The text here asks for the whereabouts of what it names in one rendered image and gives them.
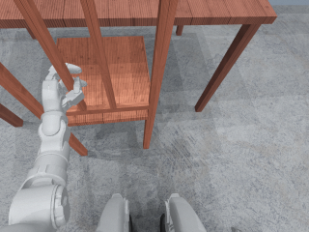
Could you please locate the robot right thigh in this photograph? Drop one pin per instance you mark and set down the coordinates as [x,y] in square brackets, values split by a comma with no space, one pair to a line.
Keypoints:
[178,212]

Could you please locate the left robot forearm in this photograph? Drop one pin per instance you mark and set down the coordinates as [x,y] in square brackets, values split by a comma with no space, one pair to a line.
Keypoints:
[52,160]

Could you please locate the robot left shin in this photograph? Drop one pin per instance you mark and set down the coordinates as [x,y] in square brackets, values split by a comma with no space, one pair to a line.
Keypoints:
[126,226]

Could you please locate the left robot hand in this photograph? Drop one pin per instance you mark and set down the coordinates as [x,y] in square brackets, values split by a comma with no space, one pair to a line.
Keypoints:
[54,97]

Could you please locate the table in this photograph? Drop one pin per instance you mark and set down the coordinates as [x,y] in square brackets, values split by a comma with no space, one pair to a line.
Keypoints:
[250,14]

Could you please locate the chair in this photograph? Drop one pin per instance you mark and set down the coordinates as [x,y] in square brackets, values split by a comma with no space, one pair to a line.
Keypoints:
[116,70]

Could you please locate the robot left upper arm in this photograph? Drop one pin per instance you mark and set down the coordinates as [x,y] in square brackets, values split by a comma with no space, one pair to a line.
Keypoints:
[39,209]

